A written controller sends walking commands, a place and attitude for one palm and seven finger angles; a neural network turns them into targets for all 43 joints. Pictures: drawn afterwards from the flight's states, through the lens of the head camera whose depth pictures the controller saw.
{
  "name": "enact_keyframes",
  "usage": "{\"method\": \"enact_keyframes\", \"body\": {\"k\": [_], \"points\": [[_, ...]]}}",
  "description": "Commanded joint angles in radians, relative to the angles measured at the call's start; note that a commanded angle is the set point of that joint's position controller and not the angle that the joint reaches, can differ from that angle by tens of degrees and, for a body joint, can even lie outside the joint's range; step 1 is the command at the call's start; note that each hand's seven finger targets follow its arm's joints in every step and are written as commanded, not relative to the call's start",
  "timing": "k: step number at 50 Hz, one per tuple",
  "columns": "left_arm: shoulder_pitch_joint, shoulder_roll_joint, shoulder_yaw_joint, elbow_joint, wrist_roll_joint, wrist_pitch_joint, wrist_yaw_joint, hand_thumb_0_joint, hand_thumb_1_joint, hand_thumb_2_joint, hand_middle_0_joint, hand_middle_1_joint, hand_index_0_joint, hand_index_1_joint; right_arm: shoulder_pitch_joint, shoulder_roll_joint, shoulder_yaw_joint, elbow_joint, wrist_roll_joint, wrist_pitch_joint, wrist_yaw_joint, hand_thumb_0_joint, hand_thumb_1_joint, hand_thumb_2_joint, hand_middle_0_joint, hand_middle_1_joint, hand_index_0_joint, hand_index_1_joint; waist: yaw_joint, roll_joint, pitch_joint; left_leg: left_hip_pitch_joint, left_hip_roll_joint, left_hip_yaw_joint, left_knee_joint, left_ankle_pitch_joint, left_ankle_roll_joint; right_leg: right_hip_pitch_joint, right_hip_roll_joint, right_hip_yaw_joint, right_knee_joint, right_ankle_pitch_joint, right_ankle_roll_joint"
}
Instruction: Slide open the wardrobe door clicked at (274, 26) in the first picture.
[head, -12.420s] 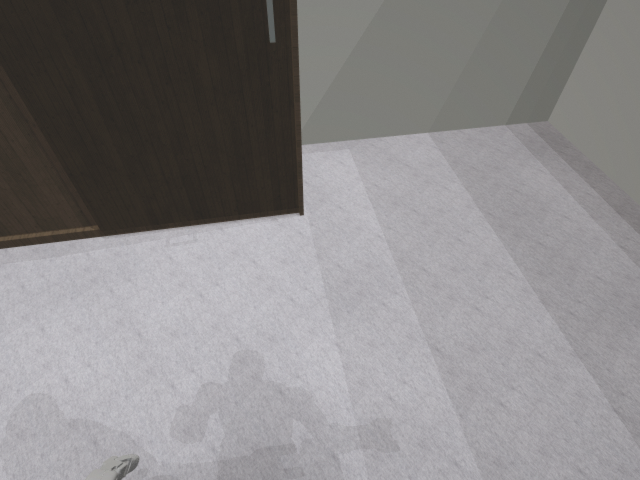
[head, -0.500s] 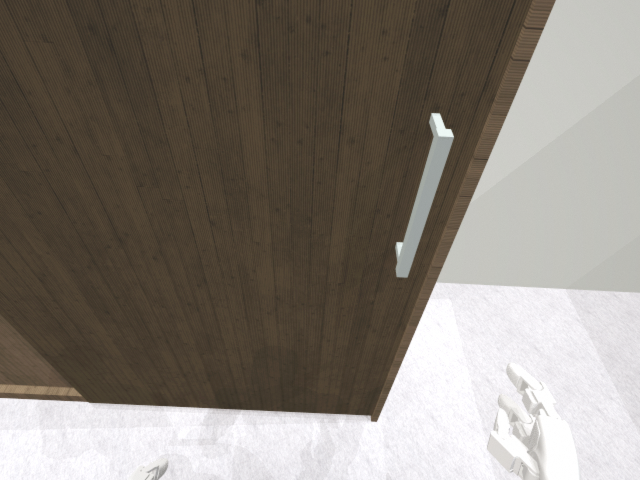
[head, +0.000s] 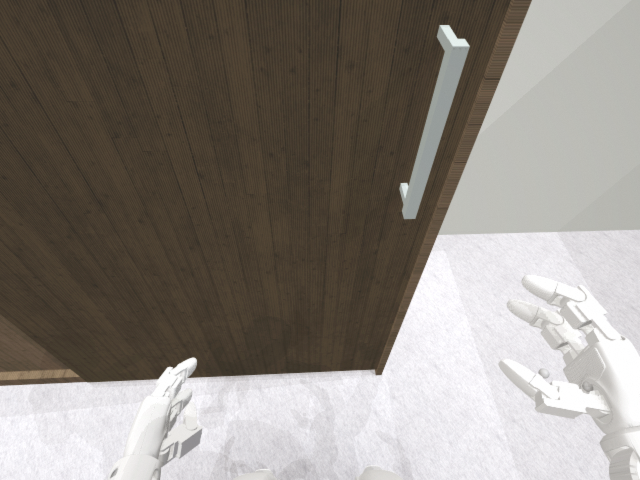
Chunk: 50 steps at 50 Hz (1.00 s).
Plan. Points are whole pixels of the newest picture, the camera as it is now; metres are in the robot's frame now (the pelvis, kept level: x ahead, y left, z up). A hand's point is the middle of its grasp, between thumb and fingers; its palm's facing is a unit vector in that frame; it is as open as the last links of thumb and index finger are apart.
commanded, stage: raise the hand with hooked fingers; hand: right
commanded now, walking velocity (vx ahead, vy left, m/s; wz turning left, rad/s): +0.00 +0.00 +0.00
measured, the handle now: (424, 136) +0.48 -0.11 +0.19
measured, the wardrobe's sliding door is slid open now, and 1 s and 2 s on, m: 0.00 0.00 0.00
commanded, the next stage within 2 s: move the hooked fingers beside the handle in 1.42 s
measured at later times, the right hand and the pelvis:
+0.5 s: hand (631, 308) +0.27 -0.28 +0.15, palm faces -0.02 +1.00 -0.09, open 13.1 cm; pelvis +0.02 -0.04 +0.03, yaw +2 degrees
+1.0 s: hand out of the picture +0.30 -0.33 +0.22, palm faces +0.02 +1.00 -0.10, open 14.0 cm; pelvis +0.02 -0.04 +0.05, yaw +1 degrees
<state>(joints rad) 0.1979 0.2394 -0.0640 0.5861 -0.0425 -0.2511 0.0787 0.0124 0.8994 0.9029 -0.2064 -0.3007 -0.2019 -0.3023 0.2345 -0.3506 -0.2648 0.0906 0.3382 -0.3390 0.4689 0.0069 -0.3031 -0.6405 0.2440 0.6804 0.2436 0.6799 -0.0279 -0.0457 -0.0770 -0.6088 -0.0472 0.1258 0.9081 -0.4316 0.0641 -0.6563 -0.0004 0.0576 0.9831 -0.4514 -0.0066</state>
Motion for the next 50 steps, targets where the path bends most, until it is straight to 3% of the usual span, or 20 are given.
{"method": "enact_keyframes", "body": {"k": [1, 3, 4, 7, 10, 14, 17, 19, 20, 24, 26, 27, 29, 30, 32, 37, 41, 45, 47, 50], "points": [[-0.059, 0.155, 0.072, -0.189, -0.019, -0.056, 0.024, 0.000, 0.900, 0.900, -0.200, -0.300, -0.200, -0.300, -0.037, -0.267, -0.218, -0.066, 0.081, 0.149, 0.022, 0.000, -0.083, -0.550, 0.258, 0.825, 0.258, 0.825, -0.010, 0.100, -0.181, 0.251, 0.117, -0.272, -0.320, 0.003, -0.084, 0.011, 0.005, -0.010, -0.167, 0.148, -0.025], [-0.059, 0.137, 0.068, -0.201, -0.013, -0.062, 0.018, 0.000, 0.900, 0.900, -0.200, -0.300, -0.200, -0.300, -0.029, -0.257, -0.275, -0.133, 0.124, 0.145, -0.019, 0.000, -0.037, -0.530, 0.262, 0.855, 0.262, 0.855, -0.031, 0.129, -0.214, 0.291, 0.120, -0.264, -0.311, 0.083, -0.094, 0.018, 0.003, -0.007, -0.180, 0.187, -0.017], [-0.056, 0.133, 0.064, -0.200, -0.006, -0.070, 0.012, 0.000, 0.900, 0.900, -0.200, -0.300, -0.200, -0.300, -0.033, -0.267, -0.298, -0.157, 0.134, 0.126, -0.037, 0.000, -0.013, -0.520, 0.263, 0.870, 0.263, 0.870, -0.042, 0.115, -0.215, 0.312, 0.111, -0.254, -0.295, 0.128, -0.084, 0.023, -0.001, -0.003, -0.189, 0.213, -0.013], [-0.016, 0.130, 0.073, -0.182, -0.003, -0.098, -0.006, 0.000, 0.900, 0.900, -0.200, -0.300, -0.200, -0.300, -0.017, -0.211, -0.252, -0.260, 0.111, 0.050, -0.074, 0.000, 0.057, -0.490, 0.268, 0.915, 0.268, 0.915, -0.029, 0.038, -0.227, 0.281, 0.069, -0.177, -0.249, 0.285, -0.068, 0.131, -0.002, -0.019, -0.240, 0.302, -0.018], [0.004, 0.151, 0.082, -0.165, -0.004, -0.121, -0.012, 0.000, 0.900, 0.900, -0.200, -0.300, -0.200, -0.300, -0.064, -0.182, -0.177, -0.270, 0.071, 0.039, -0.064, 0.000, 0.127, -0.460, 0.273, 0.960, 0.273, 0.960, 0.003, -0.005, -0.203, 0.233, 0.042, -0.123, -0.227, 0.356, -0.058, 0.209, -0.004, -0.022, -0.262, 0.356, -0.027], [0.009, 0.173, 0.082, -0.148, -0.017, -0.133, 0.007, 0.000, 0.900, 0.900, -0.200, -0.300, -0.200, -0.300, -0.111, -0.188, -0.138, -0.223, 0.050, 0.107, -0.034, 0.000, 0.220, -0.420, 0.280, 1.020, 0.280, 1.020, 0.019, -0.014, -0.108, 0.179, 0.034, -0.089, -0.262, 0.256, -0.048, 0.239, -0.010, -0.007, -0.308, 0.295, -0.030], [-0.001, 0.171, 0.082, -0.152, -0.018, -0.139, 0.021, 0.000, 0.900, 0.900, -0.200, -0.300, -0.200, -0.300, -0.182, -0.251, -0.193, -0.305, 0.050, 0.135, -0.046, 0.000, 0.290, -0.390, 0.285, 1.065, 0.285, 1.065, 0.001, -0.047, -0.168, 0.220, 0.032, -0.068, -0.271, 0.248, -0.042, 0.311, -0.014, 0.012, -0.351, 0.310, -0.023], [-0.005, 0.167, 0.075, -0.151, -0.010, -0.140, 0.023, 0.000, 0.900, 0.900, -0.200, -0.300, -0.200, -0.300, -0.213, -0.304, -0.241, -0.373, 0.047, 0.135, -0.070, 0.000, 0.337, -0.370, 0.288, 1.095, 0.288, 1.095, -0.017, -0.069, -0.203, 0.254, 0.025, -0.060, -0.266, 0.297, -0.034, 0.366, -0.017, 0.022, -0.361, 0.389, -0.011], [-0.003, 0.160, 0.070, -0.150, -0.009, -0.138, 0.021, 0.000, 0.900, 0.900, -0.200, -0.300, -0.200, -0.300, -0.223, -0.299, -0.246, -0.388, 0.046, 0.133, -0.080, 0.000, 0.360, -0.360, 0.290, 1.110, 0.290, 1.110, -0.017, -0.088, -0.215, 0.264, 0.025, -0.052, -0.266, 0.317, -0.032, 0.390, -0.019, 0.028, -0.373, 0.432, 0.002], [-0.015, 0.155, 0.059, -0.137, -0.014, -0.120, 0.019, 0.000, 0.900, 0.900, -0.200, -0.300, -0.200, -0.300, -0.258, -0.259, -0.232, -0.295, 0.058, 0.174, -0.080, 0.000, 0.453, -0.320, 0.297, 1.170, 0.297, 1.170, -0.017, -0.061, -0.121, 0.251, 0.016, -0.041, -0.296, 0.307, -0.031, 0.405, -0.029, 0.041, -0.411, 0.427, 0.022], [-0.024, 0.157, 0.052, -0.134, -0.024, -0.103, 0.024, 0.000, 0.900, 0.900, -0.200, -0.300, -0.200, -0.300, -0.308, -0.239, -0.194, -0.226, 0.049, 0.230, -0.057, 0.000, 0.500, -0.300, 0.300, 1.200, 0.300, 1.200, -0.005, -0.061, -0.056, 0.227, 0.019, -0.039, -0.314, 0.266, -0.035, 0.393, -0.033, 0.052, -0.441, 0.364, 0.025], [-0.029, 0.160, 0.050, -0.136, -0.026, -0.099, 0.027, 0.000, 0.900, 0.900, -0.200, -0.300, -0.200, -0.300, -0.333, -0.241, -0.183, -0.207, 0.043, 0.258, -0.045, 0.000, 0.500, -0.300, 0.300, 1.200, 0.300, 1.200, -0.004, -0.082, -0.049, 0.229, 0.022, -0.042, -0.322, 0.250, -0.034, 0.394, -0.032, 0.056, -0.453, 0.341, 0.025], [-0.031, 0.160, 0.043, -0.143, -0.030, -0.085, 0.030, 0.000, 0.900, 0.900, -0.200, -0.300, -0.200, -0.300, -0.352, -0.242, -0.163, -0.161, 0.029, 0.315, -0.024, 0.000, 0.500, -0.300, 0.300, 1.200, 0.300, 1.200, -0.005, -0.064, -0.020, 0.235, 0.022, -0.049, -0.348, 0.231, -0.031, 0.390, -0.030, 0.057, -0.474, 0.292, 0.018], [-0.038, 0.160, 0.041, -0.148, -0.035, -0.079, 0.031, 0.000, 0.900, 0.900, -0.200, -0.300, -0.200, -0.300, -0.394, -0.251, -0.155, -0.176, 0.022, 0.334, -0.016, 0.000, 0.500, -0.300, 0.300, 1.200, 0.300, 1.200, 0.003, -0.053, -0.024, 0.239, 0.024, -0.047, -0.350, 0.224, -0.033, 0.395, -0.032, 0.066, -0.485, 0.276, 0.019], [-0.053, 0.156, 0.037, -0.163, -0.032, -0.075, 0.032, 0.000, 0.900, 0.900, -0.200, -0.300, -0.200, -0.300, -0.454, -0.300, -0.185, -0.226, 0.018, 0.350, -0.010, 0.000, 0.500, -0.300, 0.300, 1.200, 0.300, 1.200, -0.004, -0.062, -0.090, 0.265, 0.026, -0.053, -0.357, 0.233, -0.031, 0.437, -0.028, 0.072, -0.487, 0.292, 0.016], [-0.067, 0.143, 0.023, -0.159, -0.019, -0.072, 0.032, 0.000, 0.900, 0.900, -0.200, -0.300, -0.200, -0.300, -0.555, -0.406, -0.294, -0.301, 0.034, 0.309, -0.019, 0.000, 0.500, -0.300, 0.300, 1.200, 0.300, 1.200, -0.019, -0.079, -0.176, 0.321, 0.018, -0.051, -0.380, 0.274, -0.025, 0.523, -0.029, 0.080, -0.496, 0.380, 0.030], [-0.073, 0.143, 0.015, -0.135, -0.025, -0.065, 0.035, 0.000, 0.900, 0.900, -0.200, -0.300, -0.200, -0.300, -0.591, -0.401, -0.292, -0.193, 0.038, 0.327, -0.008, 0.000, 0.500, -0.300, 0.300, 1.200, 0.300, 1.200, -0.016, -0.121, -0.102, 0.319, 0.021, -0.051, -0.408, 0.260, -0.020, 0.503, -0.025, 0.069, -0.520, 0.343, 0.030], [-0.070, 0.160, 0.017, -0.128, -0.040, -0.049, 0.037, 0.000, 0.900, 0.900, -0.200, -0.300, -0.200, -0.300, -0.621, -0.388, -0.243, -0.040, 0.023, 0.417, 0.030, 0.000, 0.500, -0.300, 0.300, 1.200, 0.300, 1.200, -0.004, -0.061, -0.025, 0.304, 0.030, -0.059, -0.436, 0.220, -0.023, 0.444, -0.020, 0.060, -0.542, 0.246, 0.009], [-0.070, 0.164, 0.020, -0.139, -0.043, -0.048, 0.036, 0.000, 0.900, 0.900, -0.200, -0.300, -0.200, -0.300, -0.625, -0.387, -0.227, -0.019, 0.016, 0.448, 0.047, 0.000, 0.500, -0.300, 0.300, 1.200, 0.300, 1.200, -0.003, -0.035, -0.047, 0.307, 0.033, -0.061, -0.431, 0.219, -0.024, 0.447, -0.016, 0.064, -0.538, 0.243, 0.001], [-0.080, 0.166, 0.025, -0.158, -0.042, -0.044, 0.023, 0.000, 0.900, 0.900, -0.200, -0.300, -0.200, -0.300, -0.584, -0.396, -0.244, -0.063, 0.029, 0.446, 0.068, 0.000, 0.500, -0.300, 0.300, 1.200, 0.300, 1.200, -0.015, -0.016, -0.123, 0.344, 0.035, -0.074, -0.425, 0.272, -0.022, 0.461, -0.009, 0.042, -0.500, 0.318, -0.009]]}}
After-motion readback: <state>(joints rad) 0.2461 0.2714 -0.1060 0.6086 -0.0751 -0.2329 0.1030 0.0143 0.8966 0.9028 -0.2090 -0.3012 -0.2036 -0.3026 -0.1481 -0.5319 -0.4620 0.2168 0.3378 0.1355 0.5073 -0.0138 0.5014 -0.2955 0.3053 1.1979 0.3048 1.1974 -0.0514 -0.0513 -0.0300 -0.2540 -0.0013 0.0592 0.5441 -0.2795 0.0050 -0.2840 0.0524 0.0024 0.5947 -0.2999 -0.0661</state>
